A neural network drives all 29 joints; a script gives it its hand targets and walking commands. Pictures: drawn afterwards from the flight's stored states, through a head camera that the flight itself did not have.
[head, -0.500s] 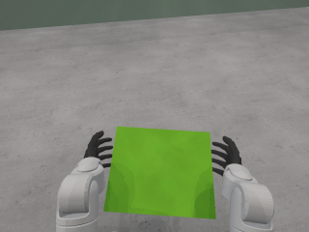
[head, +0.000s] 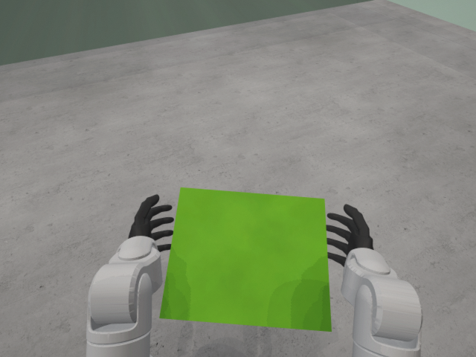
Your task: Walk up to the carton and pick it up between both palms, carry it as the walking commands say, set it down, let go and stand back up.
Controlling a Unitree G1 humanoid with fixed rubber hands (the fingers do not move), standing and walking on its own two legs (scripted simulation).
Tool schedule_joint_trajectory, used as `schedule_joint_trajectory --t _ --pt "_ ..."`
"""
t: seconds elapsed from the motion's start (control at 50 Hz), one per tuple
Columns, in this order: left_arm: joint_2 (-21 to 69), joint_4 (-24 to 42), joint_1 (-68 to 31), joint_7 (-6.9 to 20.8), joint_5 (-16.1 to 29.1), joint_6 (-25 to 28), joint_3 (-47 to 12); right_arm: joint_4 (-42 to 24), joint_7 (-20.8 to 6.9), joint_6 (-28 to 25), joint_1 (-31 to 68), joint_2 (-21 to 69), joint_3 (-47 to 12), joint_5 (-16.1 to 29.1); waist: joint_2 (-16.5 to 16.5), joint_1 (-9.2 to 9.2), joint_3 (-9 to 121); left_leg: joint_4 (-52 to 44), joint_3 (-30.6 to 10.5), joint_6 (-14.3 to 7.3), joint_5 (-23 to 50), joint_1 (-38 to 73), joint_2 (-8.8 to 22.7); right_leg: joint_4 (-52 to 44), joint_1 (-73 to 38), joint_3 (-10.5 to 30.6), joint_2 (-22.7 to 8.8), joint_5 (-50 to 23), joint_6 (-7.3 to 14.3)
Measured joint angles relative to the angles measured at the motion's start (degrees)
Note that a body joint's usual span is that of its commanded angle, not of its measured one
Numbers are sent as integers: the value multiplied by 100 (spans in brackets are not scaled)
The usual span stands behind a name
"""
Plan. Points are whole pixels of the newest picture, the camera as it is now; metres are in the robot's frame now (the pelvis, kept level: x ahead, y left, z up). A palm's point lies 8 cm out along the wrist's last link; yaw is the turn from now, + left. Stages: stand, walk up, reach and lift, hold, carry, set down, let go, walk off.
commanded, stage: carry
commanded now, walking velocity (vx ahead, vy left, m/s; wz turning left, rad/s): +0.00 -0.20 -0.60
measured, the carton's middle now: (246, 259) +0.29 +0.00 +0.01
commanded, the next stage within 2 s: none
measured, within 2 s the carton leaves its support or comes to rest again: neither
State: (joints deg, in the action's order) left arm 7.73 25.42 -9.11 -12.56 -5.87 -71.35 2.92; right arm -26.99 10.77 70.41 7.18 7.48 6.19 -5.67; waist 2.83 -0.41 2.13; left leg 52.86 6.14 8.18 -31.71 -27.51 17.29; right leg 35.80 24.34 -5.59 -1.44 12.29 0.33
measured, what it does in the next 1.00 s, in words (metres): steps to the right: left foot, then right foot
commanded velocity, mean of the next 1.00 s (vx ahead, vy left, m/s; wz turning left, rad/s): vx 0.00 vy -0.20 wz -0.02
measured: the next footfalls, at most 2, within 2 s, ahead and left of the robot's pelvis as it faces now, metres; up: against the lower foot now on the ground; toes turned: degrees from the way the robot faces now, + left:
left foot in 0.24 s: +0.02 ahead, +0.03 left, +0.00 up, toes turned +0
right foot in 0.56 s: -0.08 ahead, -0.34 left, +0.00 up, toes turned -29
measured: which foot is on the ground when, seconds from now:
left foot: up 0.00-0.22, down 0.24-0.56, up 0.58-0.84, down 0.86-1.00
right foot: down 0.00-0.24, up 0.26-0.54, down 0.56-0.88, up 0.90-1.00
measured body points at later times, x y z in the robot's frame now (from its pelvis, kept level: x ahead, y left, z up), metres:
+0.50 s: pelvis -0.09 -0.13 +0.02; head -0.07 -0.11 +0.47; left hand +0.22 -0.04 +0.12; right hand +0.13 -0.35 +0.12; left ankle -0.02 +0.03 -0.72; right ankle -0.10 -0.30 -0.68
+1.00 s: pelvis -0.20 -0.26 +0.02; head -0.20 -0.22 +0.47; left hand +0.09 -0.15 +0.10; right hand +0.02 -0.47 +0.11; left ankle -0.15 -0.16 -0.72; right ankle -0.19 -0.38 -0.68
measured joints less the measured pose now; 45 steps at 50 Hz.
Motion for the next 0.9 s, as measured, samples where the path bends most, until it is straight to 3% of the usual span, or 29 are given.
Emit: schedule_joint_trajectory --t 0.04,0.1,0.18,0.24,0.26,0.32,0.36,0.4,0.52,0.54,0.58,0.62,0.64,0.72,0.8,0.86,0.88,0.9 --pt "-9 -67 86 36 -25 -19 -44 0 50 86 -78 -5 -9 29 -26 152 -79 835 -107 -70 -15 -294 -349 -2 75 73 68 33 112" --pt "-20 20 212 112 -66 -18 -34 -58 164 114 -151 -10 -102 115 -93 296 -168 992 -44 -187 284 -361 -739 -106 157 145 261 -149 255" --pt "-28 170 302 134 -105 53 -35 -70 152 14 -144 -8 -163 134 -204 299 -131 123 -1 -414 326 9 -1182 -264 254 164 601 -369 480" --pt "-32 220 341 76 -110 37 -33 46 74 -74 -144 -7 -181 113 -407 175 -23 -1290 59 -649 711 678 -1414 -548 218 191 853 -619 579" --pt "-37 220 370 58 -105 24 10 159 41 -118 -160 -4 -226 93 -611 110 -13 -1550 141 -797 1052 809 -1441 -590 183 259 842 -592 440" --pt "-40 234 497 -16 -84 -65 -21 275 -49 -81 -215 -10 -255 33 -558 -36 59 -1906 260 -872 1453 974 -1078 917 530 172 831 659 -1" --pt "-41 308 469 -53 -67 -121 -64 176 -91 -76 -267 -10 -243 8 -503 -104 42 -2191 324 -745 1634 1103 -870 1779 675 255 605 762 -119" --pt "-41 379 390 -81 -58 -133 -93 77 -118 -103 -255 -8 -205 6 -440 -161 15 -2327 398 -614 1764 1154 -660 1990 649 359 323 843 -238" --pt "-20 524 99 -79 -18 -143 59 -62 -93 -106 8 7 -181 -5 -188 -234 -9 -1957 672 -180 1763 939 95 564 76 111 -205 1046 -305" --pt "-14 510 58 -66 -18 -155 88 -63 -82 -84 41 10 -179 -12 -155 -227 10 -1791 698 -85 1716 861 226 113 -112 32 -206 884 -274" --pt "1 350 -15 -25 -40 -107 73 -45 -64 -56 72 4 -111 -26 -50 -148 40 -1263 553 26 1328 585 408 -302 -188 -88 -136 -176 -216" --pt "1 73 -2 13 -54 -18 -34 -35 -23 10 -10 -3 4 -1 11 44 2 -288 158 -39 120 144 108 65 37 -122 -127 -115 -84" --pt "-4 -11 35 31 -63 -15 -80 -38 4 65 -63 -5 29 16 5 145 -35 275 38 -101 -122 -61 -110 110 64 -138 -142 18 -12" --pt "-23 -2 252 134 -119 -12 -123 -114 219 177 -225 -14 -59 183 -19 416 -167 1346 49 -303 114 -426 -723 -18 72 -267 -40 -35 204" --pt "-31 118 382 168 -143 53 -104 -110 236 105 -251 -15 -150 211 -101 403 -78 581 209 -544 176 -100 -1098 -114 105 -558 129 -127 443" --pt "-32 156 411 99 -162 41 -140 3 84 36 -216 -14 -132 125 -210 282 107 -916 282 -793 614 573 -1263 -184 111 -862 235 -166 573" --pt "-38 134 411 82 -162 39 -106 105 35 -2 -203 -9 -147 99 -389 224 127 -1216 295 -926 854 697 -1343 -184 89 -898 178 -166 595" --pt "-41 118 450 56 -153 23 -85 218 -19 -22 -203 -7 -163 68 -510 174 163 -1341 263 -1020 1038 727 -1386 -183 68 -880 155 29 482"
